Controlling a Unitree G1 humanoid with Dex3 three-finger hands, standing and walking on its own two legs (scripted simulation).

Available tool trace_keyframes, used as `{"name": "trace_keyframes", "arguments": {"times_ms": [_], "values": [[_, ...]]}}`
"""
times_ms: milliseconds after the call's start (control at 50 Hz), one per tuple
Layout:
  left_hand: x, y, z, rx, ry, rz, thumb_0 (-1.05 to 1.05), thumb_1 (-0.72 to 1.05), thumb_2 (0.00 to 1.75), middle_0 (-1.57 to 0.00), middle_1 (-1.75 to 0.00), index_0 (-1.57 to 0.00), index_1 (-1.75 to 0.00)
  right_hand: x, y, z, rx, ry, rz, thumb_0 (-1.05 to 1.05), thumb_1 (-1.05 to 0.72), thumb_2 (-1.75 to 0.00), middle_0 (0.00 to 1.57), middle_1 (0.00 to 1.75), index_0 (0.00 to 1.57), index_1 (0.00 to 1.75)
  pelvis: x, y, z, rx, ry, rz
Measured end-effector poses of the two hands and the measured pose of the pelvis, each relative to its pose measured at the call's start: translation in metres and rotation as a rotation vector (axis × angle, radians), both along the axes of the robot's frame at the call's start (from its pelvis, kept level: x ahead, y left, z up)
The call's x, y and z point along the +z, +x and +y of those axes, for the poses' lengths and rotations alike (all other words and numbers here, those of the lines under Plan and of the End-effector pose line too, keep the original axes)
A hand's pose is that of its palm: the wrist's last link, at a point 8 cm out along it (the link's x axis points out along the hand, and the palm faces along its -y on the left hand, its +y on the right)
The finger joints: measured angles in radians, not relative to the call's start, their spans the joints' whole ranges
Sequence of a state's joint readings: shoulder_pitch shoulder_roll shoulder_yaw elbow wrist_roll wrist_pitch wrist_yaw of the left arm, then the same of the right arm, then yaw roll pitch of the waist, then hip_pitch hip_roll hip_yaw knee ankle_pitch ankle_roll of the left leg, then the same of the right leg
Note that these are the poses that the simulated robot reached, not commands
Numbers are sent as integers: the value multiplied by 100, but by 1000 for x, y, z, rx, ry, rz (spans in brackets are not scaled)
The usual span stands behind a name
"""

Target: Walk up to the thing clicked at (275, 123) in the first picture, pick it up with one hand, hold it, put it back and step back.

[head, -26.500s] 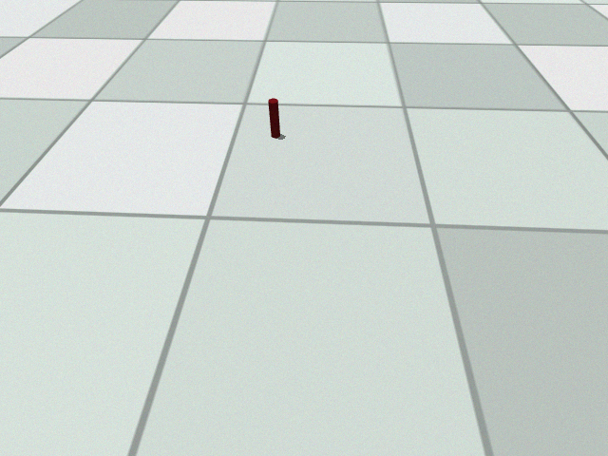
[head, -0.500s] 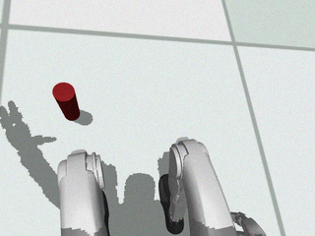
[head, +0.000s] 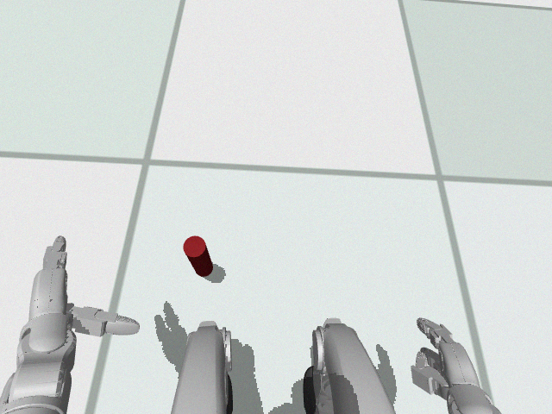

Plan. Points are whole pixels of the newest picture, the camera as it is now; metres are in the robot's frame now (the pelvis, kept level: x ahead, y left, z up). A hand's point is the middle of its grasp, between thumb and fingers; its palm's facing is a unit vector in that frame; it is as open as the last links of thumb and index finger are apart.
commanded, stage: home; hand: left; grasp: from the side
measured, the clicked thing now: (199, 258) +0.47 +0.19 -0.47
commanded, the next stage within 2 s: none
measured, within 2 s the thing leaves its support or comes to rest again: neither
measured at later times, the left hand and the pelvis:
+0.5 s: hand (88, 361) +0.21 +0.20 +0.08, palm faces +0.15 -0.94 -0.31, open 17.3 cm; pelvis +0.04 +0.01 +0.13, yaw +2 degrees
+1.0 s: hand (85, 367) +0.21 +0.19 +0.09, palm faces +0.16 -0.95 -0.28, open 17.4 cm; pelvis +0.04 +0.00 +0.14, yaw +3 degrees
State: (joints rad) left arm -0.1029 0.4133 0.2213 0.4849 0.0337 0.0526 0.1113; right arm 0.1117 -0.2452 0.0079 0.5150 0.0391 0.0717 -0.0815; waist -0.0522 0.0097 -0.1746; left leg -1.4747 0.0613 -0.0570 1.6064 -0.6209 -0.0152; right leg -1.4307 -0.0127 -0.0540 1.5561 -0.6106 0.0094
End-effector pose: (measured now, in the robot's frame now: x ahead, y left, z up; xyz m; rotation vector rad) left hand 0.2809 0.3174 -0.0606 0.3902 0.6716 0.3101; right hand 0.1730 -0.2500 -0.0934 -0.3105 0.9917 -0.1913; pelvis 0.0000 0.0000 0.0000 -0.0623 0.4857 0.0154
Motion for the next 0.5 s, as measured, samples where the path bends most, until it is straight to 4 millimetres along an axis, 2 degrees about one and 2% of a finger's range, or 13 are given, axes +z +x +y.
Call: {"name": "trace_keyframes", "arguments": {"times_ms": [160, 280, 380, 500], "values": [[56, -30, -33, 29, -80, 56, -1, -51, 8, -6, -6, -6, -6, 68, -3, 1, -30, 6, -67, 0, -90, -90, 20, 30, 20, 30, 60, 16, -1, 11, 12, -108], [99, -54, -52, 36, -116, 64, -1, -52, 7, -6, -6, -7, -6, 110, -8, 5, -54, 8, -119, 0, -90, -90, 20, 30, 20, 30, 96, 25, -1, 21, 19, -198], [136, -73, -65, 24, -133, 57, -1, -52, 7, -6, -7, -7, -6, 137, -4, 11, -66, 16, -187, 1, -90, -90, 20, 30, 20, 30, 119, 32, 2, 24, 23, -261], [168, -93, -77, 7, -155, 29, -1, -51, 7, -6, -6, -7, -6, 159, 12, 19, -56, 29, -286, 1, -90, -90, 20, 30, 20, 30, 133, 39, 5, 27, 28, -312]]}}
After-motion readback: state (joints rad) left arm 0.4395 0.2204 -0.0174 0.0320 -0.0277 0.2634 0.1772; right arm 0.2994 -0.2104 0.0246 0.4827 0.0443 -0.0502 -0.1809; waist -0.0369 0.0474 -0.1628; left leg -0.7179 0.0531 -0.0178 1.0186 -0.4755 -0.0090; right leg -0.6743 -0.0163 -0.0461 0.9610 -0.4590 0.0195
